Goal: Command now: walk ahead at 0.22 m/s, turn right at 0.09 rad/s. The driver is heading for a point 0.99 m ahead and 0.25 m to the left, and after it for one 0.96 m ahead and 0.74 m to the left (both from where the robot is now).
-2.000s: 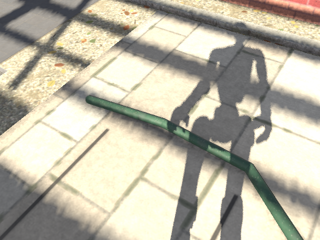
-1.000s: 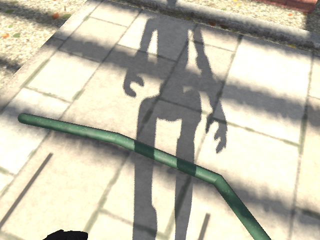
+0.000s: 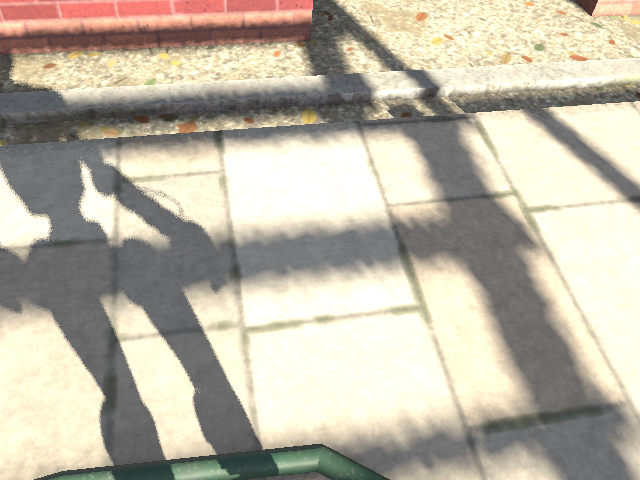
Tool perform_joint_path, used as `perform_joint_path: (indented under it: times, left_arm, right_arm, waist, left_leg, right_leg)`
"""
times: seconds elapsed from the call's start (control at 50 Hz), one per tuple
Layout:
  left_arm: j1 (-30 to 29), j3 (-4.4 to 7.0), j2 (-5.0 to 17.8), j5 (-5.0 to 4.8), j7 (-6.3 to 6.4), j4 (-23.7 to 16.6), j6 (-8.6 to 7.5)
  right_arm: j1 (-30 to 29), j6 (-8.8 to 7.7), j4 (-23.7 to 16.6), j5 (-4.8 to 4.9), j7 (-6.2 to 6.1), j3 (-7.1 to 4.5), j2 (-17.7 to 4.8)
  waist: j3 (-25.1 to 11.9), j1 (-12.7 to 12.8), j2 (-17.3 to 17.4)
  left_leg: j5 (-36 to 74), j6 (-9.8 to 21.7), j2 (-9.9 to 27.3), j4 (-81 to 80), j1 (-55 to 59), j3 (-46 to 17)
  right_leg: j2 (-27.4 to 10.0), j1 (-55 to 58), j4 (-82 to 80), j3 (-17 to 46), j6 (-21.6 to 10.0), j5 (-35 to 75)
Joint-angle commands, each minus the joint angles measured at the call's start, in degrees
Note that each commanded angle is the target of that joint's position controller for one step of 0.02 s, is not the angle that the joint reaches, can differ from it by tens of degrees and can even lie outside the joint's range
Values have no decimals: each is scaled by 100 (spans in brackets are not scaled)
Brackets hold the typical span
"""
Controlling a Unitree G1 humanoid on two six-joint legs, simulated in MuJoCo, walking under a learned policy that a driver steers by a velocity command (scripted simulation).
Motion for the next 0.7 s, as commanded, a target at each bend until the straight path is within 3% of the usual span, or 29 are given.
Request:
perform_joint_path:
  times: [0.02,0.04,0.08,0.12,0.14,0.16,0.18,0.2,0.22,0.24,0.28,0.3,0.38,0.44,0.48,0.5,0.52,0.54,0.56,0.58,0.6,0.62,0.64,0.66,0.7]
  left_arm:
    - [-149,73,569,83,-31,-231,-159]
    - [-296,55,551,87,-70,-252,-224]
    - [-300,-17,370,70,-106,-201,-387]
    - [460,-63,168,37,-70,97,-542]
    - [1091,-10,338,53,-4,307,-609]
    - [1587,83,767,127,76,411,-674]
    - [1408,149,1017,109,62,319,-708]
    - [1384,211,1070,114,52,433,-708]
    - [1031,145,760,87,-4,350,-768]
    - [911,113,643,62,-51,311,-828]
    - [1001,73,544,37,-58,358,-918]
    - [1097,59,507,17,-69,427,-953]
    - [1303,41,463,19,-93,573,-1025]
    - [1597,29,526,28,-61,746,-1043]
    - [1519,32,628,48,-45,797,-1034]
    - [1857,22,644,86,-36,907,-977]
    - [2216,5,676,214,19,1104,-907]
    - [2116,36,843,134,51,1153,-872]
    - [1873,13,787,29,0,1018,-909]
    - [1607,-149,43,-140,-106,640,-1002]
    - [504,28,595,-97,-116,418,-1096]
    - [-51,41,530,-122,-103,119,-1086]
    - [-45,3,438,-69,-137,138,-1063]
    - [38,3,270,-17,-184,144,-989]
    - [215,-38,-36,84,-289,98,-745]
  right_arm:
    - [633,55,32,-61,52,-459,-1408]
    - [643,76,57,-61,74,-477,-1362]
    - [462,36,54,-12,100,-510,-1238]
    - [-62,-13,-39,51,112,-545,-1160]
    - [-363,-63,-143,57,110,-540,-1026]
    - [-628,-160,-351,111,152,-422,-550]
    - [-909,-247,-577,86,160,-373,-494]
    - [-1210,-296,-758,8,170,-406,-685]
    - [-1123,-321,-663,31,229,-445,-817]
    - [-943,-339,-561,-8,292,-470,-899]
    - [-847,-299,-515,-125,414,-494,-955]
    - [-981,-281,-571,-136,445,-466,-856]
    - [-1683,-238,-917,-94,514,-333,-602]
    - [-2147,-222,-1173,-94,530,-263,-540]
    - [-2044,-248,-1224,-94,490,-229,-512]
    - [-1875,-242,-1210,-104,396,-258,-622]
    - [-1213,-261,-1054,-97,282,-319,-719]
    - [-43,-310,-720,-83,191,-404,-823]
    - [1116,-327,-360,-142,86,-585,-1223]
    - [1886,-363,-76,-231,89,-740,-1682]
    - [2253,-376,118,-117,106,-726,-1501]
    - [1323,-427,106,-210,94,-692,-1462]
    - [902,-451,100,-208,101,-612,-1086]
    - [632,-468,139,-220,87,-525,-809]
    - [344,-543,218,-158,95,-392,-432]
  waist:
    - [-230,-275,1508]
    - [2,-280,1475]
    - [241,-127,1115]
    - [195,412,725]
    - [139,726,414]
    - [-53,935,-747]
    - [271,876,-565]
    - [625,821,-373]
    - [731,598,-172]
    - [558,497,-225]
    - [391,383,-344]
    - [457,381,-346]
    - [807,415,-355]
    - [914,510,-302]
    - [718,316,-313]
    - [303,253,-289]
    - [-379,-32,-291]
    - [-1041,-549,-343]
    - [-1815,-1016,6]
    - [-2739,-1059,1416]
    - [-2531,-1396,493]
    - [-1276,-904,547]
    - [-875,-653,262]
    - [-541,-333,229]
    - [-167,202,539]
  left_leg:
    - [-2415,870,1275,-1343,572,-1889]
    - [-2921,925,1382,-1530,415,-2119]
    - [-2690,920,1392,-1564,22,-2105]
    - [-2301,692,1043,-1136,-859,-1557]
    - [-2180,446,785,-492,-1924,-1223]
    - [-2025,178,261,1321,-3060,-285]
    - [-1541,50,-8,2326,-4203,415]
    - [-1109,77,472,2674,-4433,147]
    - [-675,2,615,2973,-4474,47]
    - [-435,-83,632,3076,-4300,86]
    - [-141,-181,654,3235,-3997,332]
    - [29,-212,650,3201,-3923,442]
    - [730,-223,685,2334,-3409,780]
    - [737,40,647,1837,-3110,1095]
    - [476,271,433,1330,-2425,1281]
    - [-358,391,55,1447,-1929,1584]
    - [-966,531,-253,1560,-825,1651]
    - [-622,651,-143,1207,1031,1293]
    - [-843,875,663,898,3082,444]
    - [-2544,1402,2454,369,5050,-2285]
    - [-2210,1236,2535,-708,4196,-3195]
    - [-1318,1075,2317,-781,3340,-2293]
    - [-1029,1009,2096,-896,2473,-1806]
    - [-1189,904,1905,-1105,1677,-1380]
    - [-1394,794,1734,-1578,555,-707]
  right_leg:
    - [108,-407,-341,-736,-181,-412]
    - [40,-481,-414,-765,-291,-416]
    - [-80,-132,-984,-784,-537,-36]
    - [-47,1325,-2407,-1002,-839,916]
    - [-278,2546,-2687,-689,-989,1027]
    - [-1543,3447,-3345,884,-1159,-373]
    - [-2582,3363,-3615,2610,-1549,-1438]
    - [-2843,2684,-3699,2870,-1950,-1800]
    - [-2430,2682,-3689,2387,-1806,-1446]
    - [-2078,2633,-3718,1861,-1606,-951]
    - [-1690,2363,-3892,1208,-1441,-347]
    - [-1557,2148,-4014,975,-1425,-49]
    - [-1390,1423,-4369,335,-1405,1217]
    - [-1665,1704,-4537,85,-1420,2727]
    - [-1644,1905,-4066,-389,-1271,4778]
    - [-1660,2237,-3190,-477,-1261,7072]
    - [-1785,2340,-1693,-530,-1162,8977]
    - [-1847,1435,-170,-483,-1016,8847]
    - [-1611,-36,1459,-547,-900,6835]
    - [-521,-2415,3622,-562,-635,1058]
    - [-285,-2694,3959,-10,-813,258]
    - [-727,-3213,3720,-138,-897,896]
    - [-943,-2972,3452,-200,-938,1017]
    - [-1032,-2720,3313,-223,-926,897]
    - [-1142,-2304,2873,-268,-746,598]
